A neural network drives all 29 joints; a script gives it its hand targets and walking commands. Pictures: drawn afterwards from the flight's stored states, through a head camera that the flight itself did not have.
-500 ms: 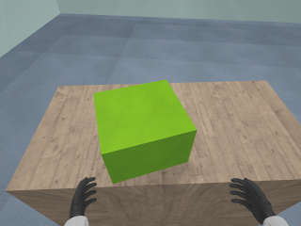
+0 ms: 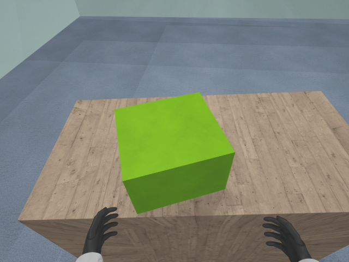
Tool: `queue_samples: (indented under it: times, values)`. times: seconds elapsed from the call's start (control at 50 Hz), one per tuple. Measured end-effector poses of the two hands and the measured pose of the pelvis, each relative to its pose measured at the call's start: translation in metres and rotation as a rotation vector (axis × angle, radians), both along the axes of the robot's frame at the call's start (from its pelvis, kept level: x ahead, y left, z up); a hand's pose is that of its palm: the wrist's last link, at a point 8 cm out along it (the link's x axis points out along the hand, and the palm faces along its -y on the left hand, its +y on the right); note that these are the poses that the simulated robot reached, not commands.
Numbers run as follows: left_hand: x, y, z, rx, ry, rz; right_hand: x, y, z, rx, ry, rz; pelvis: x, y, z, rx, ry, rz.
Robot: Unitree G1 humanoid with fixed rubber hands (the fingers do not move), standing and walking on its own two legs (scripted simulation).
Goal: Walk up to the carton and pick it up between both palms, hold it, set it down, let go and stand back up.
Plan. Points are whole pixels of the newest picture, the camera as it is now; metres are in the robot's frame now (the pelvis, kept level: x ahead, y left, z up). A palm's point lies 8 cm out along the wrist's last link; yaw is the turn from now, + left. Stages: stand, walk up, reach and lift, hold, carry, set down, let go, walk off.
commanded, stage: set down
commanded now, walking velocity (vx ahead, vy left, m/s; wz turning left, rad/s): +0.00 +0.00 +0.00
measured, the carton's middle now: (170, 149) +0.43 +0.08 +0.00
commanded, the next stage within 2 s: let go in 0.94 s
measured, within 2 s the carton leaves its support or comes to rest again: neither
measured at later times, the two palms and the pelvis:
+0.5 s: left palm (90, 246) +0.17 +0.23 -0.03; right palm out of the picture +0.17 -0.20 -0.09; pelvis +0.00 +0.00 +0.00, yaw +0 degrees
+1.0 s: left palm (90, 245) +0.17 +0.23 -0.02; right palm out of the picture +0.15 -0.22 -0.09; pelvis -0.01 +0.00 +0.00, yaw +0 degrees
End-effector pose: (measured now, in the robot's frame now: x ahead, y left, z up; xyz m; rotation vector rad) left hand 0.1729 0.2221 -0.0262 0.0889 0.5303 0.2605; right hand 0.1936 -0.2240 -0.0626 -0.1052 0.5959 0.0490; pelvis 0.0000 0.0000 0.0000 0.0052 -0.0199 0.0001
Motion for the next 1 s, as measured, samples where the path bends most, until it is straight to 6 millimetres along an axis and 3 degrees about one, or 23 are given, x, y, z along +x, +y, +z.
queue_samples:
  times: [0.62,1.0]
  values:
    - [0.001,0.01,0.002,-0.001,0.054,-0.107,-0.024,0.023,-0.029,-0.073,0.123,-0.026,-0.005,0.001,-0.001,0.006,-0.068,0.006]
    - [0.001,0.01,0.002,0.02,0.09,-0.11,-0.039,0.007,-0.031,-0.094,0.14,-0.049,-0.01,-0.004,-0.003,0.008,-0.101,0.007]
